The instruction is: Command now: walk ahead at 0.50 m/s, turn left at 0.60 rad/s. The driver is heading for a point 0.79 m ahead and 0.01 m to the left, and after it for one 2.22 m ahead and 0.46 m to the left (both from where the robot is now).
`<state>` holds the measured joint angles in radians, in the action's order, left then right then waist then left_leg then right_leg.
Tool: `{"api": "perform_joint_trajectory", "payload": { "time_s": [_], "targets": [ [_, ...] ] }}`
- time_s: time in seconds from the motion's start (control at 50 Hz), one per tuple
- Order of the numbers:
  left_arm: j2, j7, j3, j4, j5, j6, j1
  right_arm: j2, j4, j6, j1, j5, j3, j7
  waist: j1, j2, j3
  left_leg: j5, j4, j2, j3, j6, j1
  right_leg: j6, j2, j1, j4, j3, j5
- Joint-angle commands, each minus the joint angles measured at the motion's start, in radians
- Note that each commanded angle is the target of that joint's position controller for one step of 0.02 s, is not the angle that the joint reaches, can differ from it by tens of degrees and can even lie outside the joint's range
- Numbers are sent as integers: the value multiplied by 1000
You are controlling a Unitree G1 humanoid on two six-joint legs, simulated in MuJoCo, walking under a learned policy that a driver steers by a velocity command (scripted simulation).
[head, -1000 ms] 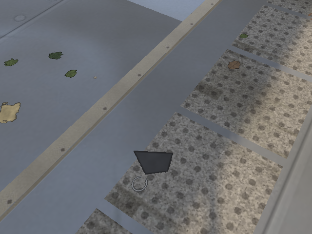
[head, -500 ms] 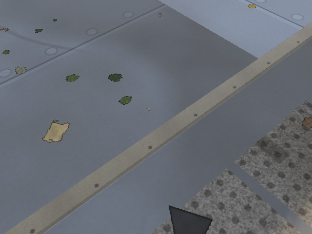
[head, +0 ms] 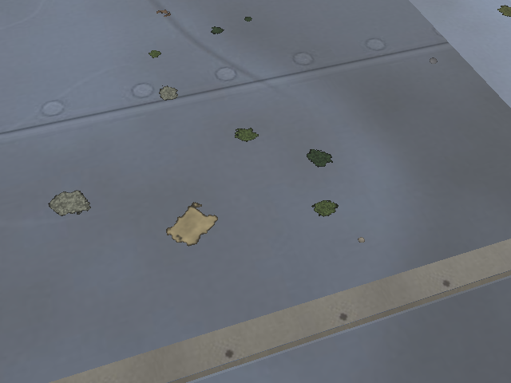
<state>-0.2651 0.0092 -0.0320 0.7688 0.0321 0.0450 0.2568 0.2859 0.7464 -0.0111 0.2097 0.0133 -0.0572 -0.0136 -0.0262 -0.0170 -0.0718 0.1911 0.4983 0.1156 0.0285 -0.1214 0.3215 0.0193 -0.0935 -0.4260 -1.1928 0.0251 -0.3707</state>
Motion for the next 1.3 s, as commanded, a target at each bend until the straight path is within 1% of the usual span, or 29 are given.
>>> {"api": "perform_joint_trajectory", "payload": {
  "time_s": [0.02, 0.08, 0.14, 0.28, 0.34, 0.36, 0.38, 0.4, 0.42, 0.44, 0.46, 0.48, 0.52, 0.6, 0.7, 0.78, 0.84, 0.88, 0.9, 0.92, 0.94, 0.96, 0.98, 1.0, 1.02, 1.06, 1.1, 1.2, 1.3],
  "targets": [
    [-108, 4, -26, -58, 20, -20, 67, 117, -41, -33, 57, -13, -31, 6, -11, 39, 113, -376, -245, -259, -325, -170, -181, 19, -32, -134, 60, -38, 27],
    [-84, 9, -21, -86, 16, -34, -17, 145, -20, -42, 108, -9, -41, 2, 7, 41, 72, -280, -292, -229, -318, -164, -139, 37, -25, -184, 172, -25, 133],
    [-84, 10, -20, -123, 13, -33, -145, 143, -1, -43, 172, -10, -43, 2, 52, 57, 32, -221, -305, -218, -340, -143, -178, 45, -15, -254, 313, -33, 255],
    [-76, 22, -7, -181, 1, -8, -318, 141, 41, -49, 286, -1, -39, 19, 123, 80, 21, -406, -224, -241, -358, -103, -325, 4, 48, -222, 556, -17, 348],
    [-102, 16, -18, -156, 0, 3, -219, 160, 46, -54, 244, 2, -38, 27, 65, 100, 33, -565, -161, -257, -355, -53, -312, -50, 90, -16, 645, -6, 263],
    [-123, 6, -29, -124, 1, 9, -123, 170, 51, -56, 231, 3, -38, 26, 21, 94, 76, -699, -56, -237, -333, -36, -311, -70, 124, 107, 670, 12, 216],
    [-146, -6, -41, -85, 4, 20, 14, 164, 56, -59, 220, 1, -34, 21, -49, 56, 149, -706, 128, -185, -281, -16, -269, -97, 108, 288, 722, 3, 239],
    [-210, -23, -55, -72, 22, 28, 177, 105, 30, -66, 225, -2, -17, 16, -109, -30, 284, -436, 409, -132, -235, 6, -126, -148, -101, 518, 741, -226, 81],
    [-309, -20, -82, -50, 27, 19, 205, 43, 26, -63, 361, -29, -9, 14, -40, -295, 369, 269, 699, 57, -140, 50, 172, -282, -329, 707, 867, -720, 27],
    [-217, -8, -66, -54, -3, 9, 135, 109, 49, -57, 315, 10, -13, 22, -16, -130, 254, 281, 777, -9, -194, 38, 275, -271, -305, 606, 918, -779, -52],
    [-150, -4, -52, -64, -11, 10, 56, 111, 41, -55, 234, 11, -15, 15, -1, -39, 133, 195, 766, -48, -188, 39, 277, -260, -268, 475, 924, -611, -17],
    [-109, 0, -41, -59, -6, 15, 22, 98, 31, -56, 179, 12, -9, 8, 6, 7, 87, 148, 724, -79, -173, 41, 262, -240, -219, 395, 941, -489, 97],
    [-87, -2, -31, -28, -9, 27, 22, 79, 28, -40, 161, 24, -4, -5, 34, -55, 64, 128, 653, -117, -145, 54, 218, -209, -145, 316, 970, -331, 265],
    [-103, 6, -35, 28, -25, 54, 91, 52, 19, -25, 105, 33, 9, -21, 41, -70, 56, 75, 569, -145, -90, 81, 269, -229, -122, 322, 1017, -222, 441],
    [-99, 10, -31, 77, -29, 49, 150, 9, -44, -31, -124, 25, 40, -33, -4, -68, 15, -106, 271, -180, 0, 110, 276, -204, -62, 317, 1052, -96, 523],
    [-125, 7, -36, 114, -24, 45, 208, 19, -63, -36, -217, 17, 45, -29, -30, -66, 10, -145, 122, -155, 32, 91, 204, -190, -96, 368, 1021, -87, 584],
    [-139, -2, -38, 133, -19, 36, 205, 42, -62, -41, -207, 21, 37, -19, -6, -65, 11, -64, 61, -131, 35, 50, 143, -177, -132, 437, 944, -90, 717],
    [-142, -6, -36, 143, -22, 27, 192, 67, 4, -55, -20, 32, 19, -7, 82, -35, 105, -49, -38, -80, 54, 7, -102, -148, -93, 427, 708, -42, 893],
    [-121, -7, -27, 128, -24, 28, 185, 116, 52, -64, 148, 48, 0, 4, 147, 8, 209, -18, -45, -169, -47, -35, -343, -128, -52, 291, 492, -11, 742],
    [-20, 1, -1, 78, -50, 31, 249, 226, 62, -63, 266, 67, -30, 18, 147, 214, 362, 102, -91, -478, -480, -149, -648, -78, 80, -35, 117, 63, 248],
    [-96, -7, -24, 91, -27, 23, 236, 210, 72, -48, 255, 20, -33, 15, 144, 207, 370, 109, -213, -541, -714, -194, -620, -86, 149, -179, -34, -26, -159],
    [-123, -7, -35, 79, -16, 19, 162, 160, 69, -44, 162, 2, -21, 13, 102, 121, 201, 128, -221, -484, -556, -168, -492, -96, 84, -239, -61, -74, -87],
    [-95, 0, -27, 75, -21, 23, 127, 99, 59, -50, 89, 4, -6, 10, 76, 88, 116, 76, -259, -443, -432, -140, -362, -98, 49, -220, -13, -80, -13],
    [-76, 4, -26, 84, -24, 17, 123, 64, 61, -58, 54, 7, 3, 9, 47, 86, 71, 28, -298, -396, -334, -96, -270, -95, 24, -173, 47, -79, 26],
    [-66, 7, -25, 97, -11, 3, 141, 38, 70, -67, 36, 4, 12, 14, 18, 99, 35, -108, -319, -365, -252, -67, -192, -80, 15, -118, 82, -78, 44],
    [-41, 11, -24, 119, -3, -21, 177, 36, 86, -90, 50, 6, 14, 16, -9, 87, 48, -456, -309, -355, -142, -64, -148, -56, 36, -51, 81, -67, 65],
    [-38, 11, -29, 111, -5, -33, 156, 55, 100, -101, 56, 0, 10, 17, -28, 80, 56, -658, -290, -348, -47, -63, -153, -40, 44, -70, 105, -56, 114],
    [-7, 19, -16, 48, -7, -40, -10, 55, 114, -79, 64, -3, 12, 35, 4, 112, 43, -700, -256, -304, 107, -40, -169, -30, 46, -80, 353, 16, 292],
    [-11, 15, -12, 19, 5, -38, -63, 74, 156, -55, 135, 1, 2, 47, 42, 113, 64, -759, -138, -347, 103, -43, -282, -73, 85, -23, 530, 52, 248]
  ]
}}
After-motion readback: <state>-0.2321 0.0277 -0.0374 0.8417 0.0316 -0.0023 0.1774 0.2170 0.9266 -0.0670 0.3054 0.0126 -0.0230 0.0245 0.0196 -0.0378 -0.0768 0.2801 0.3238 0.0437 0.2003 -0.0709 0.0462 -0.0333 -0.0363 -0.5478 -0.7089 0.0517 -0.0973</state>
